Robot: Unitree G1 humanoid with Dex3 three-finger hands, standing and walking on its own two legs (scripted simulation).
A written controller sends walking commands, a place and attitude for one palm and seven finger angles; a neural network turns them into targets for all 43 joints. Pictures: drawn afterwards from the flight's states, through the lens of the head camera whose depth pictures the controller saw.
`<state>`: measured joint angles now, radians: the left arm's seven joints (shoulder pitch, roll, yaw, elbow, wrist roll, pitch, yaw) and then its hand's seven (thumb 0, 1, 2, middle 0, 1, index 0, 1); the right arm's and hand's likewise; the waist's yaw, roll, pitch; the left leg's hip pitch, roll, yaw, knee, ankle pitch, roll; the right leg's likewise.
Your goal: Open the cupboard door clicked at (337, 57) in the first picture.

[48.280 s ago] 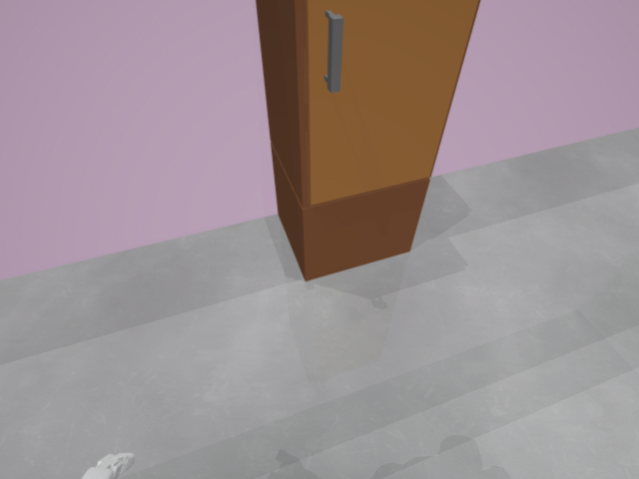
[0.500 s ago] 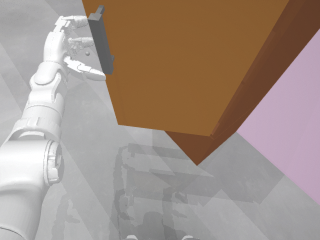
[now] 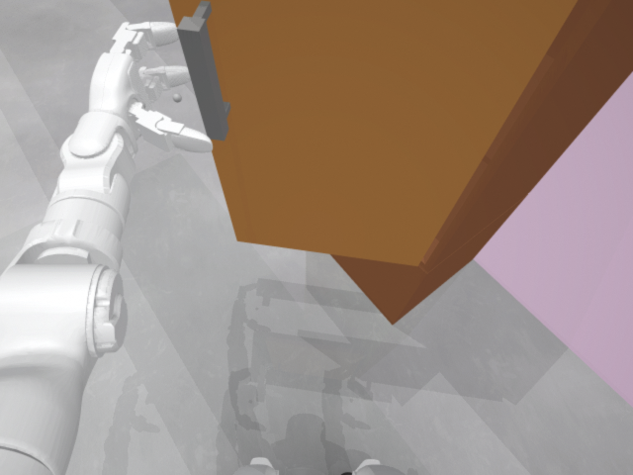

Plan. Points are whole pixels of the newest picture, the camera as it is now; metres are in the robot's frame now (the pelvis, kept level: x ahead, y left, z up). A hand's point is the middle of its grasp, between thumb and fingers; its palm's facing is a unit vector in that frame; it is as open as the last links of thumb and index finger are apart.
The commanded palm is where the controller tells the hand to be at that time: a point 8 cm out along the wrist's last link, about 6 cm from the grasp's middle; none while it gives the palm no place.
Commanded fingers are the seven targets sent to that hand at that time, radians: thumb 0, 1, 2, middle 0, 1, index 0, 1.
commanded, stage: move the hooked fingers beside the handle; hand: left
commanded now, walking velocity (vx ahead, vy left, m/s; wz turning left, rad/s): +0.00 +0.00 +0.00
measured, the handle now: (211, 75) +0.56 +0.12 +0.15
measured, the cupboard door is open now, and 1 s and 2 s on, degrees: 44 44 45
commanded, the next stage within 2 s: none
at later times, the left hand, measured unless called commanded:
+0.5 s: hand (172, 87) +0.54 +0.16 +0.15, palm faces -0.12 -0.99 +0.00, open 14.6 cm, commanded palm +0.52 +0.18 +0.15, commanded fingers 0.00 -0.50 0.30 -0.30 -1.20 -0.30 -1.20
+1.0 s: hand (168, 89) +0.53 +0.17 +0.15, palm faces -0.14 -0.99 +0.00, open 14.4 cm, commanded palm +0.52 +0.20 +0.15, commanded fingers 0.00 -0.50 0.30 -0.30 -1.20 -0.30 -1.20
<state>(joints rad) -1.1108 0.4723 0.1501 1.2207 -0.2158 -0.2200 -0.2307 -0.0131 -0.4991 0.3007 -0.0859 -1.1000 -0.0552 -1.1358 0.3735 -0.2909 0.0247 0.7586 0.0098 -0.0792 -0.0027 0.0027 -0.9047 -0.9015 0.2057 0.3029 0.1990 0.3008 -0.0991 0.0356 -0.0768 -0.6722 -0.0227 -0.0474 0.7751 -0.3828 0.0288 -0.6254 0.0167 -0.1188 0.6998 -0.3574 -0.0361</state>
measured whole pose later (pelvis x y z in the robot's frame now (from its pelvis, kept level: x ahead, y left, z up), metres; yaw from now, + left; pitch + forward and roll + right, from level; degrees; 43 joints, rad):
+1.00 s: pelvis +0.01 +0.01 +0.00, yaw -4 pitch +17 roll -3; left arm -1.04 0.57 0.32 1.20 -0.15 -0.22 -0.35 -0.01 -0.50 0.30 -0.22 -1.17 -0.22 -1.16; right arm 0.42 -0.29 0.04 0.69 0.02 0.00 -0.02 0.00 -0.90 -0.90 0.21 0.30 0.20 0.30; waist -0.14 0.04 -0.10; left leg -0.66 0.00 0.01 0.76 -0.40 0.04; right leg -0.63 0.04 -0.06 0.67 -0.34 -0.02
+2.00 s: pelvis +0.00 +0.01 +0.00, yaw -5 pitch +19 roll -3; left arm -1.08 0.68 0.40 1.28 -0.11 -0.19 -0.44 -0.01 -0.50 0.30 -0.30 -1.20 -0.30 -1.20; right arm 0.43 -0.30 0.06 0.65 0.02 0.03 -0.05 0.00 -0.90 -0.90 0.21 0.30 0.20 0.30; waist -0.19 0.04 -0.10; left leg -0.71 0.01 0.02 0.79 -0.40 0.05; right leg -0.67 0.05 -0.05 0.68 -0.33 -0.02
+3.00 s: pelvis +0.00 +0.00 +0.00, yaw -4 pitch +17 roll -3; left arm -1.03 0.60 0.35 1.20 -0.14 -0.22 -0.40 -0.01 -0.50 0.30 -0.30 -1.20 -0.31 -1.20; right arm 0.44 -0.30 0.04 0.66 0.02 0.01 -0.03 0.00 -0.90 -0.90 0.21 0.30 0.20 0.30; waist -0.17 0.04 -0.09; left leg -0.68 0.02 0.01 0.77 -0.39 0.03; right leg -0.65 0.06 -0.05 0.68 -0.32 -0.03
